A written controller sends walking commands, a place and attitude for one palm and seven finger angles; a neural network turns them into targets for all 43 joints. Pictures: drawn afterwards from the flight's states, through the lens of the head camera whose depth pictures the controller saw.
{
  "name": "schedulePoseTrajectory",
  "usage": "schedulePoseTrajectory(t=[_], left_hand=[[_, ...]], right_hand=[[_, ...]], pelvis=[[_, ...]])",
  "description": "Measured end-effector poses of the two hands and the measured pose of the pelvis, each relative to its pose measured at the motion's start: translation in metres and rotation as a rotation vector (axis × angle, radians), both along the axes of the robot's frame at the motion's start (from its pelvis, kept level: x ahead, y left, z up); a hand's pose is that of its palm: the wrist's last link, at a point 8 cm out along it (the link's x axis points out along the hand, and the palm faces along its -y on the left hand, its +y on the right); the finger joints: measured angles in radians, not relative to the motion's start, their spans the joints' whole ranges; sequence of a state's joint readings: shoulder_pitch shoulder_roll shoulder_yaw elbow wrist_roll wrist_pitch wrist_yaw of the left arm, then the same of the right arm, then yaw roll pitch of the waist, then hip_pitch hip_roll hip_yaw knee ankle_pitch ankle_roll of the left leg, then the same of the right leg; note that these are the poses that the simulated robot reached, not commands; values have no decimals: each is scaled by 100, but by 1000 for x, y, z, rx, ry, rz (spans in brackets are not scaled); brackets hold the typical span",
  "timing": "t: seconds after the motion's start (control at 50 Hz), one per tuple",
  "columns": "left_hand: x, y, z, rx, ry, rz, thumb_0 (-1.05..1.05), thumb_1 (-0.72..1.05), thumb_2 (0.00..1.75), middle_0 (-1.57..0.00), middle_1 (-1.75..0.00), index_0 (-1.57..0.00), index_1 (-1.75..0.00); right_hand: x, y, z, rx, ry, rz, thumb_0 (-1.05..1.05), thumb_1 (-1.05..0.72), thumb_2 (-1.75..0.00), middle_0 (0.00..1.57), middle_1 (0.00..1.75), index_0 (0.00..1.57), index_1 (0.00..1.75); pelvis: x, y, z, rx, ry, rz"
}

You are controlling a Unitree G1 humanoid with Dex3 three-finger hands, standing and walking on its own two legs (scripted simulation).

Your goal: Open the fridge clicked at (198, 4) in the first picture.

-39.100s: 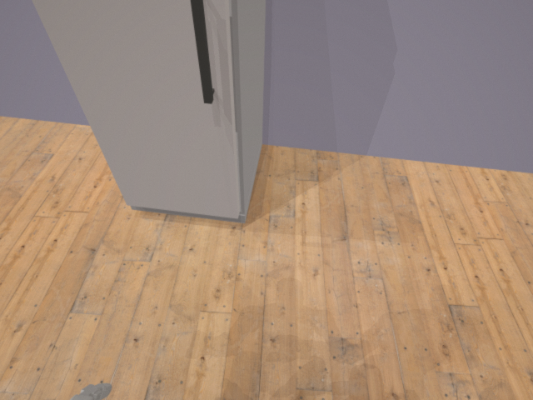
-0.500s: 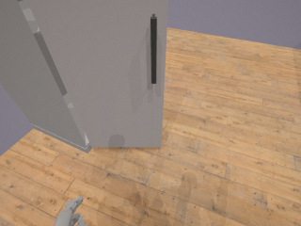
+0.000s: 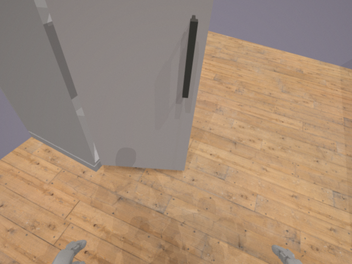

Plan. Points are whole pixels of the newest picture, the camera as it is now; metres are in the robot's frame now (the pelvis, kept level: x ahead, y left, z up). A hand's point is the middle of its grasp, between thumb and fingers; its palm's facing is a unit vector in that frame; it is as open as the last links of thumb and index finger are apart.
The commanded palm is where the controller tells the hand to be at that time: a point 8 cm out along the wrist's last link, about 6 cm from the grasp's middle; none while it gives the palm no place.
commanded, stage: let the arm hang, fingers relaxed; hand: right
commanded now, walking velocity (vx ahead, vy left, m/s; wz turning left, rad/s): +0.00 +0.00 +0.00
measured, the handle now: (189, 60) +0.75 +0.03 +0.10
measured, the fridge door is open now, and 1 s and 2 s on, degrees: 65 65 65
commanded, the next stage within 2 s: look to check the result in 0.88 s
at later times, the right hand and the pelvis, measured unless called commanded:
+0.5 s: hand out of the picture -0.02 -0.19 -0.16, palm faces +0.00 +0.97 -0.22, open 7.3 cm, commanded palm none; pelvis +0.00 -0.01 +0.02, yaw +1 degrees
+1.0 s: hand out of the picture +0.00 -0.19 -0.16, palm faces +0.00 +0.98 -0.18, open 7.4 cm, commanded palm none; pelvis +0.00 -0.02 +0.02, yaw +1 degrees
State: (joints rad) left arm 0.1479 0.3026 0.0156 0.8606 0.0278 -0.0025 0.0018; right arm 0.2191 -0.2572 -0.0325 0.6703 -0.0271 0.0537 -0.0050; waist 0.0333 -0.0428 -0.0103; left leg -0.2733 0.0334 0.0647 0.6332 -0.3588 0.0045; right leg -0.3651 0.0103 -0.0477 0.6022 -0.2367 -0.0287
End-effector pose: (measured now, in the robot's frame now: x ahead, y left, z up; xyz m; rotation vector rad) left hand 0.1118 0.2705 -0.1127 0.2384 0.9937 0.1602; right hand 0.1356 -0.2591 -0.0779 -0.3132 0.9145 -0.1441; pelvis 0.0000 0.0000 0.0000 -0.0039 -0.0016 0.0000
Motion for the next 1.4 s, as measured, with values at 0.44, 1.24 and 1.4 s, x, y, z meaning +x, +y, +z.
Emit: schedulePoseTrajectory(t=[0.44, 1.24, 1.4], left_hand=[[-134, -69, -23, -134, 454, 107, 1, 90, 90, -20, -30, -20, -30], [-113, -77, -16, -87, 406, 120, 1, 91, 90, -20, -30, -20, -30], [-108, -76, -15, -84, 407, 118, 1, 91, 90, -20, -30, -20, -30]], right_hand=[[-162, 16, -46, 91, 549, -170, 0, -92, -90, 20, 30, 20, 30], [-139, 11, -54, 138, 514, -139, 0, -91, -90, 20, 30, 20, 30], [-131, 12, -54, 140, 507, -133, 0, -91, -90, 20, 30, 20, 30]], pelvis=[[1, -6, 16, 20, -13, 9], [7, -27, 17, 14, -10, 20], [10, -27, 17, 12, -9, 20]])
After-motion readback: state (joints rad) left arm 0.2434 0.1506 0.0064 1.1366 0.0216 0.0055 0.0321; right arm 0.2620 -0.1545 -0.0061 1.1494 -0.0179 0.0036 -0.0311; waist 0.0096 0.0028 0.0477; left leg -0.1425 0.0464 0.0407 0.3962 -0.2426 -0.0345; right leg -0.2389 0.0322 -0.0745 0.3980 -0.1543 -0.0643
